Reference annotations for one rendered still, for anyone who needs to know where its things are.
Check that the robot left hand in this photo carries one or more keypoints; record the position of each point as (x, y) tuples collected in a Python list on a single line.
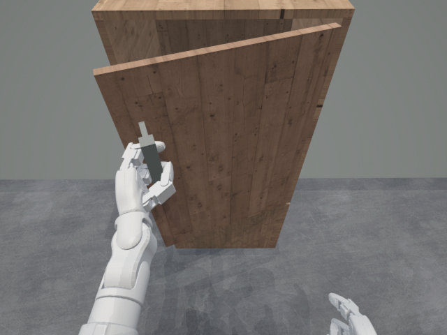
[(131, 183)]

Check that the robot left forearm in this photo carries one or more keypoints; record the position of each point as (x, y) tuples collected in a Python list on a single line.
[(122, 291)]

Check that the handle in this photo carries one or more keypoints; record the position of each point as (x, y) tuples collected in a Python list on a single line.
[(150, 153)]

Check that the cupboard door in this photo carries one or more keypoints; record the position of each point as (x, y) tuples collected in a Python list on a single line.
[(234, 119)]

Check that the robot right hand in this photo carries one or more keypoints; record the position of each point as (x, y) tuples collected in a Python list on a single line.
[(358, 324)]

